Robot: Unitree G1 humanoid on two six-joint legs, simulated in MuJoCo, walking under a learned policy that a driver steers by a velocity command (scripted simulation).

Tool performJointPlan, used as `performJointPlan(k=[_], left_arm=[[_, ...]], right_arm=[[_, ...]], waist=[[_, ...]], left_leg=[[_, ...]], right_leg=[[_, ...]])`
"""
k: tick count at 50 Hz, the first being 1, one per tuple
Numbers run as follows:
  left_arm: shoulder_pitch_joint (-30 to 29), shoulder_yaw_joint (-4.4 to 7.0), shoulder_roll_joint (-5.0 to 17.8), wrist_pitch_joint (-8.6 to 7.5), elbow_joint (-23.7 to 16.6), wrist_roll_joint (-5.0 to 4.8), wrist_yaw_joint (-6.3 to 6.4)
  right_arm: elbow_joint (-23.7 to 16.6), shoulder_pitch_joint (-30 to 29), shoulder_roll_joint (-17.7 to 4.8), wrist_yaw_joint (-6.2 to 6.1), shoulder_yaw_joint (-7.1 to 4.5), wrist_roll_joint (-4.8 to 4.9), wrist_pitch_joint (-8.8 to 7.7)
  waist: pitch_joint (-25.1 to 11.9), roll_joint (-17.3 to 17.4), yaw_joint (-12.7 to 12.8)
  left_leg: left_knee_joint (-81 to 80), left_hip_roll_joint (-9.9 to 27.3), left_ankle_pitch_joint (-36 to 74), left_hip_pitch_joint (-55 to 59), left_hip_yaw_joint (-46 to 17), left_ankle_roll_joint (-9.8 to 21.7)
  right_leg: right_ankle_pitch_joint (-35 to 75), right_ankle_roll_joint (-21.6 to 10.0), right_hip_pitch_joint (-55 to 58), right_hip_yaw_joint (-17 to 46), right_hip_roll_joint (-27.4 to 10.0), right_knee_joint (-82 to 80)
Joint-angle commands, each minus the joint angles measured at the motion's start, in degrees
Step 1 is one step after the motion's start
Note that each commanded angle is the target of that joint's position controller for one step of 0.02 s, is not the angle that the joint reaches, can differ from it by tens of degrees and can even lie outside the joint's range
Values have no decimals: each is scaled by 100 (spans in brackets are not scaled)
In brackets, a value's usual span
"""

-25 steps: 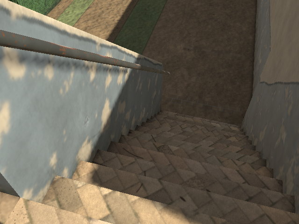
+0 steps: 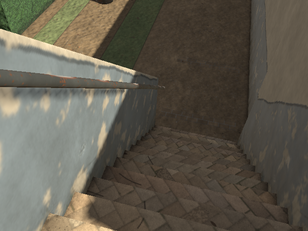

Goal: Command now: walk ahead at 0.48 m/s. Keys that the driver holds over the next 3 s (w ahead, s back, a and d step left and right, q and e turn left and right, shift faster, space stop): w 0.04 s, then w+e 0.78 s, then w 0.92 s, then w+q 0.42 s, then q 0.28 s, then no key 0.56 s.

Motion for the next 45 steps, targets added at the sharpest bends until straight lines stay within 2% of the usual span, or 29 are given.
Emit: performJointPlan(k=[1, 5, 11, 12, 15, 17, 18, 19, 20, 21, 22, 23, 25, 29, 30, 31, 32, 33, 34, 36, 37, 38, 39, 40, 41, 42, 43, 44, 45], left_arm=[[39, 16, 172, 135, -375, 82, -7], [-698, -67, 81, 285, -782, 89, -71], [-589, -69, 231, 267, -806, 170, -13], [-349, -308, -289, -174, -1061, 526, -278], [-691, -233, -63, -504, -1133, 192, -231], [2, -200, -36, -585, -962, 130, -136], [509, -50, 201, -657, -810, 167, -73], [1368, 173, 853, -721, -745, 258, 146], [2044, 274, 1426, -756, -655, 394, 86], [2326, 415, 1303, -804, -316, 527, -80], [1650, 349, 954, -850, -382, 434, -242], [1244, 177, 431, -740, -392, 373, -283], [481, -78, -162, -615, -609, 408, -308], [953, -151, 312, -545, -448, 679, -116], [1207, -311, -263, -565, -356, 620, 57], [1534, -380, -360, -588, -418, 376, 221], [2078, -380, -273, -602, -247, 357, 275], [2523, -355, -167, -592, -101, 387, 259], [2190, -398, -268, -535, -340, 301, 221], [1427, -346, 372, -422, -652, 507, -98], [1373, -338, 462, -442, -767, 397, -142], [1074, -392, 478, -456, -978, 471, -182], [1427, -383, 447, -455, -925, 192, -147], [1520, -375, 701, -398, -860, 181, -266], [1236, -426, 805, -255, -890, 171, -426], [1686, -526, 499, -233, -770, 317, -610], [2695, -616, -294, -372, -677, 221, -747], [3579, -562, -249, -390, -621, 89, -736], [2967, -514, 290, -258, -992, 217, -686]], right_arm=[[-102, 341, -617, -85, -107, 29, -191], [-45, 381, -766, -71, -128, 164, -282], [-75, 535, -712, -41, -56, -53, -158], [144, 733, -261, 179, 199, -1037, -411], [182, 488, -856, 113, -12, -446, -356], [47, 237, -1241, 52, -111, -471, -249], [62, 348, -1331, 87, -125, -610, -281], [-55, 446, -829, 161, 56, -735, -372], [-553, 77, 35, 271, 345, -535, -590], [-864, -836, -166, 296, 284, -158, -608], [-988, -958, -480, 187, 220, -78, -545], [-955, -757, -846, 67, 107, -210, -450], [-791, -230, -372, 7, 318, -464, -196], [-792, 19, 25, 481, 528, -518, -135], [-977, -574, 17, 496, 551, -593, -162], [-1006, -811, -111, 495, 539, -715, -166], [-1088, -1150, -130, 498, 523, -707, -165], [-1224, -1432, -141, 500, 514, -664, -154], [-1248, -1346, -162, 532, 553, -587, -197], [-1364, -830, -28, 569, 538, -393, -89], [-1353, -506, -140, 583, 511, -461, -35], [-1164, 212, -213, 548, 493, -696, -17], [-1275, -97, -407, 489, 392, -429, 34], [-1335, -388, -504, 494, 373, -382, 66], [-808, 704, -696, 503, 262, -374, 14], [-231, 1941, -1040, 474, 0, -483, -102], [-147, 2594, -1274, 546, -114, -706, -198], [-489, 1764, -1610, 668, -175, -583, -215], [-691, 1057, -1486, 671, -241, -545, -138]], waist=[[213, 699, 117], [236, 600, 116], [112, 706, -83], [651, 412, 132], [123, 158, -159], [-321, 83, 73], [-615, -82, 234], [-1378, -961, 531], [-1680, -1193, 839], [-304, 6, 1193], [-101, 53, 729], [-259, 418, 387], [-208, 52, -166], [-378, 14, -163], [-437, 169, 202], [-472, -26, 474], [-392, -197, 711], [-345, -262, 879], [-341, 339, 882], [61, -267, 389], [284, -128, 284], [316, -114, -68], [734, 341, 129], [583, -42, 306], [379, -130, -182], [-166, 445, -333], [-1518, 1643, 6], [-1852, 1559, 280], [-1371, 852, -68]], left_leg=[[-1840, 1474, -406, 321, -1741, 708], [-1921, 1274, 539, 394, -904, 617], [-950, 1327, 1509, 407, -21, 618], [-858, 1743, 1680, -286, -207, 848], [-544, 2123, 1649, 1490, -555, 1129], [699, 1765, 2995, 1119, -107, 1144], [1821, 1375, 3027, 397, 316, 904], [4042, 753, 1097, -1308, 525, 174], [5602, -438, -2813, -3303, -398, -308], [5893, -116, -2612, -4209, -1407, -293], [6077, 122, -2311, -4135, -1314, -340], [5939, 299, -2051, -3925, -1124, -386], [5184, 551, -1148, -3112, -1054, -466], [4705, 357, 777, -1943, -278, -525], [3819, 686, 1977, -2921, -969, -439], [2876, 702, 2831, -3658, -947, -402], [2688, 662, 2864, -4038, -848, -436], [2647, 650, 2576, -4538, -924, -475], [881, 620, 4135, -2685, -716, -310], [1690, 174, 3493, 525, 10, -535], [1262, 202, 2590, 442, -268, -595], [1847, 277, 3082, 973, -416, -478], [-1054, 364, 1571, 70, -563, -462], [-1728, 400, 2011, 446, -383, -355], [-2274, 925, 3042, 1240, -658, -146], [-1760, 1121, 3313, 2452, -462, 211], [1341, 1832, 6778, 4465, -860, 1427], [1763, 2607, 7339, 4895, -1706, 2107], [772, 3048, 4168, 4025, -3001, 2299]], right_leg=[[516, 173, -807, 251, -363, -363], [1360, 187, -621, 235, -94, -1536], [1562, 8, -86, -333, 48, -792], [1013, 10, 71, 328, -341, -968], [-779, 277, -838, 124, -341, -1904], [81, 263, 434, -512, 206, -2512], [763, 69, 1638, -691, 583, -2712], [2911, -1031, 3472, 855, -203, -2634], [4447, -2559, 4310, 4011, -1621, -3408], [4663, -2262, 3468, 3604, -1846, -3566], [4633, -2076, 2823, 2943, -1816, -3296], [4434, -1882, 2116, 2411, -1471, -3074], [4330, -1519, 433, 1746, -1013, -3144], [3133, -1101, -1173, 1053, -64, -2358], [2169, -912, -257, 1360, -46, -2061], [1153, -872, 548, 1393, 83, -1607], [820, -1008, 823, 1798, 9, -1236], [770, -1142, 1166, 2320, -156, -868], [-310, -879, -394, 1553, 388, -782], [-1858, -1104, -3458, 1557, 477, -1376], [-2216, -1220, -3212, 2051, 389, -1023], [-1783, -1155, -3338, 2439, 315, -312], [-1998, -1119, -1799, 2590, 321, -298], [-1554, -1155, -1204, 2985, 370, 83], [-1630, -1024, -1228, 3428, 287, 1257], [-688, -636, -1603, 2810, 495, 2833], [-2694, -161, -3443, 1616, 1201, 5687], [-2796, 50, -5189, 989, 1192, 7120], [-1994, 470, -5877, 1020, 787, 6933]])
